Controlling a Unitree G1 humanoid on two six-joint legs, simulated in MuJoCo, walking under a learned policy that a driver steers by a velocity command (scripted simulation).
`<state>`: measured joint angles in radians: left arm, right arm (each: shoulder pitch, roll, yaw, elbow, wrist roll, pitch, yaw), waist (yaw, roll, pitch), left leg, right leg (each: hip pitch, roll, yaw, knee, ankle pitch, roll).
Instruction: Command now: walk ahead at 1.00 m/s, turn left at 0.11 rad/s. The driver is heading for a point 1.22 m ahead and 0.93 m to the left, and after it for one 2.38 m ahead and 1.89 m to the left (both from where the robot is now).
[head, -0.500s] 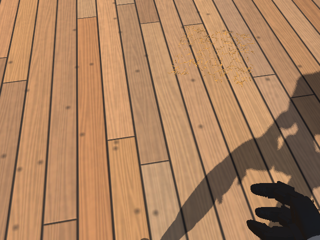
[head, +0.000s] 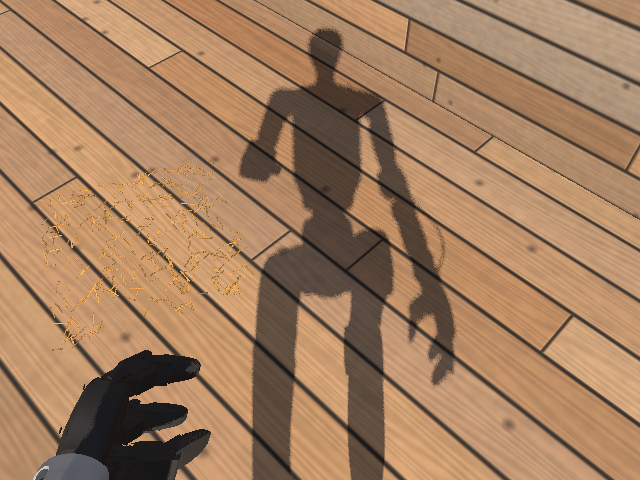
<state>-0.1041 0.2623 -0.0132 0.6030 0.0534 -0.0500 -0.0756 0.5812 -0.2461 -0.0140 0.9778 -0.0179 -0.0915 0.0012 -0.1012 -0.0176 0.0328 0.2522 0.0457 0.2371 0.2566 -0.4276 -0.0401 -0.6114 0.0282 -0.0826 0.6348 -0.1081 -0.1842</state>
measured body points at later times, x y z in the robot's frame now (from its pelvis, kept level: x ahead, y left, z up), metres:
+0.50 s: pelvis +0.46 +0.07 -0.02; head +0.48 +0.08 +0.43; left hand +0.40 +0.34 -0.16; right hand +0.69 -0.14 -0.12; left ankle +0.57 +0.13 -0.72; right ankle +0.22 -0.09 -0.61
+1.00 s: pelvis +0.86 +0.20 +0.01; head +0.90 +0.25 +0.45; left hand +0.84 +0.53 -0.07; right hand +1.13 +0.04 -0.10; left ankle +0.67 +0.18 -0.59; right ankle +1.03 +0.18 -0.71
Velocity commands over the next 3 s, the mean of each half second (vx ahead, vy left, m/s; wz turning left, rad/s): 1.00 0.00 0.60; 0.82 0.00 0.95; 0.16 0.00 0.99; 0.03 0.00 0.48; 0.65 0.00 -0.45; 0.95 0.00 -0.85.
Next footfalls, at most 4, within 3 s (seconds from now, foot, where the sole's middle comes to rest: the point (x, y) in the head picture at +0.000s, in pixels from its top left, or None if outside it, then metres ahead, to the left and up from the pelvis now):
0.02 right None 0.20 -0.07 -0.75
0.46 left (238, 409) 0.61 0.14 -0.75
0.90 right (207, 245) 1.06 0.21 -0.75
1.32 left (99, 298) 0.92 0.46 -0.75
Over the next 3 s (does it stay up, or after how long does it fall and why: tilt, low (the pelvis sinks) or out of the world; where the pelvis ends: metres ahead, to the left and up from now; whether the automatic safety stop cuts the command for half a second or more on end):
stays up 1.25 0.98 -0.01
